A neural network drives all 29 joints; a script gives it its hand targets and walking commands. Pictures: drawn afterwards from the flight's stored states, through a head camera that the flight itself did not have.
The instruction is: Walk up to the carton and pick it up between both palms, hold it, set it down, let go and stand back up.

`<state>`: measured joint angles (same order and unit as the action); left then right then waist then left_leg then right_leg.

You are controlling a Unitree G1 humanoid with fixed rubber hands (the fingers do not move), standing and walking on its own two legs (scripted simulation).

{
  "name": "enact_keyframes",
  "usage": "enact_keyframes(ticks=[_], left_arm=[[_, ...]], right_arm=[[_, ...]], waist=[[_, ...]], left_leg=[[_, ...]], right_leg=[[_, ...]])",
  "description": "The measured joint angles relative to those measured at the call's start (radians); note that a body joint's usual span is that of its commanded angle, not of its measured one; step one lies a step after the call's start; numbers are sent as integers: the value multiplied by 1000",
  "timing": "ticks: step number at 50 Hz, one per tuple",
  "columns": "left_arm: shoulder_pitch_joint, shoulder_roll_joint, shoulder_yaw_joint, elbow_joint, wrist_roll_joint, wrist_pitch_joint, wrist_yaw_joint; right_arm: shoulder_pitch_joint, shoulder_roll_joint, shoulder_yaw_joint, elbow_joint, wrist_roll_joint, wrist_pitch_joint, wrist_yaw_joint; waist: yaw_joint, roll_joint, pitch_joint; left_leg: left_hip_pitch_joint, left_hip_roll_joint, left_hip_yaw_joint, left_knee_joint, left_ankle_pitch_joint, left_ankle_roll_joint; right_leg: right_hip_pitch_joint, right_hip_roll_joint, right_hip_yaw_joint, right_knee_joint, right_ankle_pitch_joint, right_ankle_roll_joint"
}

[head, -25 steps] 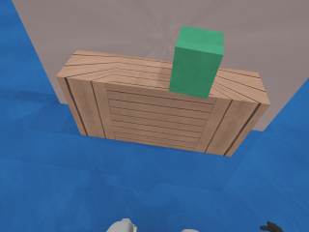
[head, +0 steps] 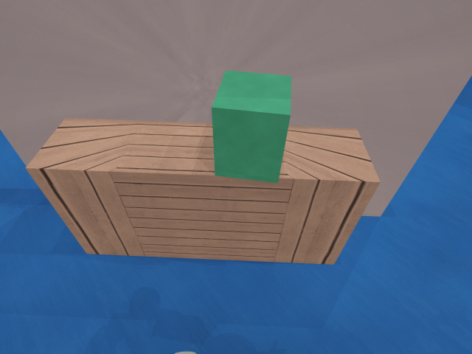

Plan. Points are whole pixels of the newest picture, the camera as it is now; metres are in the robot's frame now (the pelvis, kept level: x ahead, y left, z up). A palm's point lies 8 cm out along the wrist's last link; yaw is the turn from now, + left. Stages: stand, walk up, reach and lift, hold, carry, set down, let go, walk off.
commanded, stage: walk up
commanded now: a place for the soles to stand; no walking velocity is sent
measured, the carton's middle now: (252, 127) +0.77 -0.03 -0.05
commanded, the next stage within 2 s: none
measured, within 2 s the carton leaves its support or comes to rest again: neither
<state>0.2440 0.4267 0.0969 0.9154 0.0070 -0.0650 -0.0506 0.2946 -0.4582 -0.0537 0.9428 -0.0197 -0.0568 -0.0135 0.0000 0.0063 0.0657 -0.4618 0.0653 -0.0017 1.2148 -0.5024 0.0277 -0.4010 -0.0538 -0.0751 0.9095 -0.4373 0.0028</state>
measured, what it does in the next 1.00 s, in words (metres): steps on the spot: left foot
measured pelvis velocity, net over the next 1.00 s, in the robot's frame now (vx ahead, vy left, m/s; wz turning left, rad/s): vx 0.06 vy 0.00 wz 0.03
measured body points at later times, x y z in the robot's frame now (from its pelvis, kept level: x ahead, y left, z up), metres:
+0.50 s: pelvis +0.05 +0.01 +0.00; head +0.10 +0.02 +0.44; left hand +0.11 +0.34 -0.13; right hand +0.20 -0.29 -0.12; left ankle +0.14 +0.12 -0.69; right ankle +0.05 -0.13 -0.69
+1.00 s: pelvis +0.06 +0.00 +0.04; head +0.08 +0.00 +0.49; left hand +0.15 +0.31 -0.09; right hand +0.18 -0.30 -0.09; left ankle +0.14 +0.12 -0.69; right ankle +0.05 -0.13 -0.69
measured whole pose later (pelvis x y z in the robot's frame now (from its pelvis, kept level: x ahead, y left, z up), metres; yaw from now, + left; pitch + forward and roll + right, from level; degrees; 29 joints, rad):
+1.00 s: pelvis +0.06 +0.00 +0.04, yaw +2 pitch -4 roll +0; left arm 0.05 0.37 0.01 1.14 0.00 -0.03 0.00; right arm 0.01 -0.36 -0.02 1.13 -0.01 -0.01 0.01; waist -0.01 0.00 0.10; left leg -0.33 0.03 0.05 0.58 -0.19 0.01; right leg -0.20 -0.03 -0.02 0.61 -0.35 0.02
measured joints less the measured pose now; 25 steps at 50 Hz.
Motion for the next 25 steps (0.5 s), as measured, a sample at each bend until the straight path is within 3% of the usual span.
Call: enact_keyframes(ticks=[3,7,10,12,16,19,22,25], left_arm=[[12,-20,-21,9,-5,-6,15],[20,-22,-47,16,-2,-6,33],[0,-10,-61,21,-10,7,46],[-23,-10,-63,22,-22,22,56],[-76,-12,-70,37,-28,47,70],[-98,0,-68,56,-25,44,71],[-114,-18,-67,84,-15,30,73],[-105,-20,-70,100,-4,26,67]], right_arm=[[-40,4,2,-11,7,-13,5],[-108,16,6,-28,15,-17,7],[-152,38,4,-29,19,-21,4],[-172,55,8,-28,15,-20,2],[-216,74,30,-23,14,-2,6],[-248,89,42,-21,12,6,5],[-269,80,40,-7,12,21,5],[-275,86,32,24,17,37,5]], waist=[[6,39,21],[27,62,60],[38,39,101],[42,8,118],[29,-3,129],[24,-26,133],[10,18,146],[12,-2,121]], left_leg=[[-57,-6,13,-13,32,12],[-77,-3,42,-190,39,6],[-46,-28,65,-310,212,11],[-47,-57,86,-303,197,22],[-70,-65,79,-297,175,30],[-83,-58,88,-294,175,22],[-84,-23,49,-268,162,8],[-66,-34,55,-301,173,0]], right_leg=[[46,4,-24,-21,-15,2],[69,-1,-29,-11,-43,11],[70,-35,-17,37,-82,29],[40,-59,17,95,-73,12],[-13,-23,70,150,-147,-29],[-19,-14,76,88,-124,-41],[15,23,43,40,-60,17],[22,15,53,26,-61,25]])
